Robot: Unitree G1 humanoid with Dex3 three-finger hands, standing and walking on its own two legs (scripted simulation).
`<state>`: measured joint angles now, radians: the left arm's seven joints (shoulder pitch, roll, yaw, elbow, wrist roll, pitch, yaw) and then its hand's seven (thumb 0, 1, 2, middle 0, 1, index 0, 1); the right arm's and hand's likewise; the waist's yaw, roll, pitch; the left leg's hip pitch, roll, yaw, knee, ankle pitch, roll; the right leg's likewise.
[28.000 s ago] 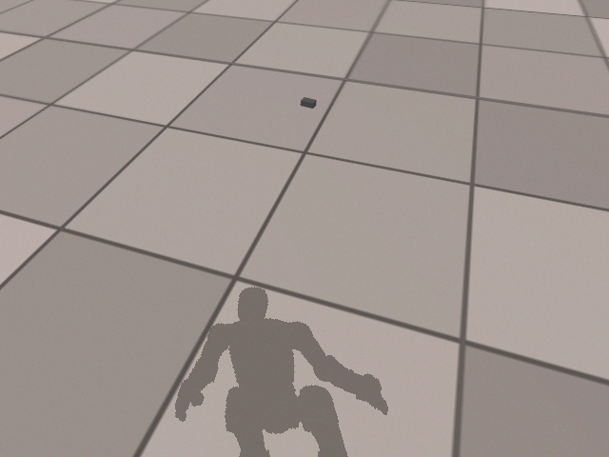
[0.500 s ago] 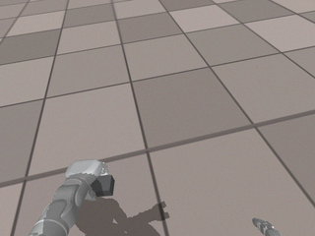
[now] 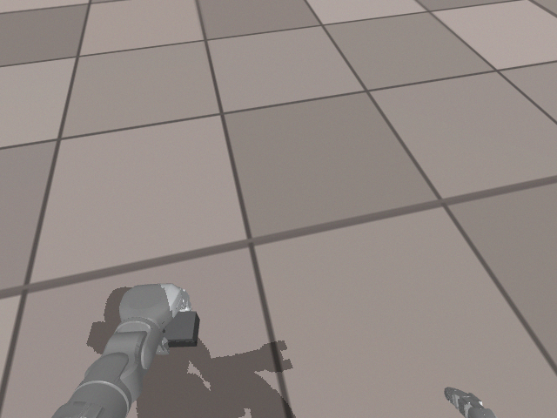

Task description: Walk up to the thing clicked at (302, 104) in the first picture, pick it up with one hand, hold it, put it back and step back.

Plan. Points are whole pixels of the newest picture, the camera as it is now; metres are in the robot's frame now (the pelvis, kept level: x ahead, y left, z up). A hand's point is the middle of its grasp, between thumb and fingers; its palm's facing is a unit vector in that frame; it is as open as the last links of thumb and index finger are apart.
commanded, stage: crouch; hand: left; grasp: from above
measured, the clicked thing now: (171, 329) +0.31 +0.20 -0.13
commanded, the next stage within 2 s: lower in 1.70 s
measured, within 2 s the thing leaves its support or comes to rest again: neither
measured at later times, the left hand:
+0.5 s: hand (200, 332) +0.37 +0.19 -0.33, palm faces -0.43 +0.04 -0.90, open 7.5 cm
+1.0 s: hand (214, 340) +0.41 +0.19 -0.50, palm faces -0.46 -0.01 -0.89, open 7.6 cm
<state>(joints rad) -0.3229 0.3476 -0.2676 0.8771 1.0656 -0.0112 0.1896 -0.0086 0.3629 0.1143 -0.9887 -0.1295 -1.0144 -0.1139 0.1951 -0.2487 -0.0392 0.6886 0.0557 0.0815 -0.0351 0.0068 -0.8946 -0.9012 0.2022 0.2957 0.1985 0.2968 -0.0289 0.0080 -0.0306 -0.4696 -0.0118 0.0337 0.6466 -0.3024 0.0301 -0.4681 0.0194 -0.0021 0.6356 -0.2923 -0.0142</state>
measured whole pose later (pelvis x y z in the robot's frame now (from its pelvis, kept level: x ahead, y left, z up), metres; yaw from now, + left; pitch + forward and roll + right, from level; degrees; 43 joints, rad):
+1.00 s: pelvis -0.07 +0.00 -0.33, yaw -3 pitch +40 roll -5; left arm -0.96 0.52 -0.05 1.40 1.19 -0.07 0.39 -0.01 0.34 0.19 -0.95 -0.21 -0.97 -0.20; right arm 0.16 -0.23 0.00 0.73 -0.10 -0.06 0.08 0.00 -0.91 -0.90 0.20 0.29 0.20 0.30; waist -0.23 0.02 -0.17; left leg -2.09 0.02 -0.02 2.08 -0.69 0.05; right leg -2.05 0.01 -0.10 2.03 -0.67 -0.04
